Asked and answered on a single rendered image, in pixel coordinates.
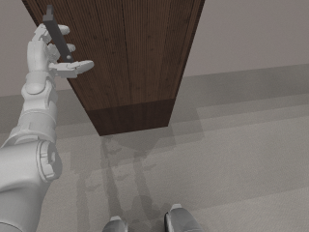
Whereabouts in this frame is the right robot thigh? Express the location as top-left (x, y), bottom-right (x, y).
top-left (166, 208), bottom-right (205, 232)

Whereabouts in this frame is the left robot shin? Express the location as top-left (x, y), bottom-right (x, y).
top-left (110, 216), bottom-right (121, 221)

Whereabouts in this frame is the handle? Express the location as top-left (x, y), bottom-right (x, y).
top-left (42, 4), bottom-right (73, 63)

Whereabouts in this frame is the cupboard door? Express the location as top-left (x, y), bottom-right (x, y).
top-left (26, 0), bottom-right (201, 111)

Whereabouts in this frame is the left robot upper arm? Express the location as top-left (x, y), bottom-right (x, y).
top-left (0, 139), bottom-right (63, 232)

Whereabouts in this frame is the left robot hand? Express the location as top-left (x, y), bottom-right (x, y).
top-left (27, 23), bottom-right (95, 79)

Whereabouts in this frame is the left robot forearm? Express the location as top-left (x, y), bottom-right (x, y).
top-left (0, 71), bottom-right (58, 149)

